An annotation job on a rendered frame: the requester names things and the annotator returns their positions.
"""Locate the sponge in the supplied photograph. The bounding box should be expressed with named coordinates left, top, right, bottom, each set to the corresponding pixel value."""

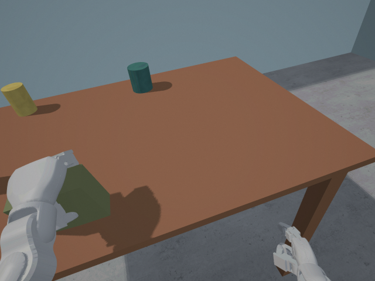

left=3, top=164, right=111, bottom=232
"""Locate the robot left forearm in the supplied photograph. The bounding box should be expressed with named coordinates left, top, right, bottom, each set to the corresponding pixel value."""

left=0, top=201, right=57, bottom=281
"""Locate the right robot hand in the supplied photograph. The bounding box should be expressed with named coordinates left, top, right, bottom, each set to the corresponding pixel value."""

left=273, top=222, right=318, bottom=276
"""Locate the table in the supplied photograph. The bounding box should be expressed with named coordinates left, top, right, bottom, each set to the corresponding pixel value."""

left=0, top=56, right=375, bottom=281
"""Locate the robot right forearm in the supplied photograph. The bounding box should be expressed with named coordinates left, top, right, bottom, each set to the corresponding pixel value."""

left=296, top=263, right=331, bottom=281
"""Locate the left robot hand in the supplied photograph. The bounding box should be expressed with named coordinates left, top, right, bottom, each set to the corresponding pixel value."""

left=7, top=150, right=79, bottom=231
